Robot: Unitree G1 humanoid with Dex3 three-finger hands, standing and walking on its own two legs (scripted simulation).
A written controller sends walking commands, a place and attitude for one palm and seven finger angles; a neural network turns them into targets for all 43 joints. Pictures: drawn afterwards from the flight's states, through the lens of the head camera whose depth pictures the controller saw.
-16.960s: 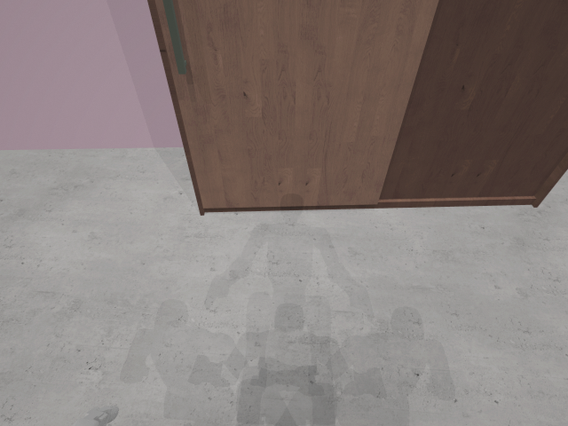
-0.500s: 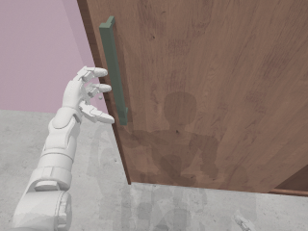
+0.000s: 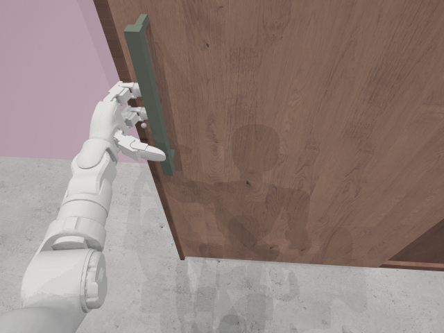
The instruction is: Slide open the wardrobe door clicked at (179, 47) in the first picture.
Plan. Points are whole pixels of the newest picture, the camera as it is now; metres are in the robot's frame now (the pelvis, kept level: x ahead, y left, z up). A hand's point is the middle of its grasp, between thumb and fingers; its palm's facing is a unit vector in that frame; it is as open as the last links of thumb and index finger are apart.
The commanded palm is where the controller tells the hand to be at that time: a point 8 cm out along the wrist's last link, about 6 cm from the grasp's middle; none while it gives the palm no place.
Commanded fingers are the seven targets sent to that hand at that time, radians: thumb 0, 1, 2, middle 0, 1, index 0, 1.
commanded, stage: feel for the door with the fingertips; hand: left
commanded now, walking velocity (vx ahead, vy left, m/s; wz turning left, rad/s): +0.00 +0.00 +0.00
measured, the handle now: (158, 110) +0.48 +0.12 +0.14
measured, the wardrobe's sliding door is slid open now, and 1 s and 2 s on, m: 0.00 0.00 0.00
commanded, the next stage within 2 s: slide the fingers in behind the handle in 0.12 s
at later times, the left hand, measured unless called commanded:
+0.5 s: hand (141, 128) +0.44 +0.15 +0.14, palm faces -0.07 -1.00 +0.00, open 13.9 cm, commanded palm +0.41 +0.20 +0.14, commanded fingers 0.00 -0.50 0.30 -0.30 -1.20 -0.30 -1.20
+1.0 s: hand (155, 128) +0.44 +0.12 +0.14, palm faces -0.09 -1.00 -0.01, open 14.0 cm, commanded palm +0.41 +0.18 +0.14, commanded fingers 0.00 -0.50 0.30 -0.30 -1.20 -0.30 -1.20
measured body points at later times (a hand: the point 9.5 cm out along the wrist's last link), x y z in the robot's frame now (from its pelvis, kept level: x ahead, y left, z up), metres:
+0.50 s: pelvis -0.01 +0.00 +0.00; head +0.02 -0.01 +0.45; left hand +0.44 +0.20 +0.14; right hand +0.07 -0.26 -0.11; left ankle -0.01 +0.11 -0.73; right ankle +0.03 -0.09 -0.73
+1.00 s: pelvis +0.00 +0.00 +0.00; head +0.03 +0.00 +0.45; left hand +0.44 +0.18 +0.14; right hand +0.11 -0.24 -0.11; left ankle -0.01 +0.11 -0.73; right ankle +0.03 -0.09 -0.73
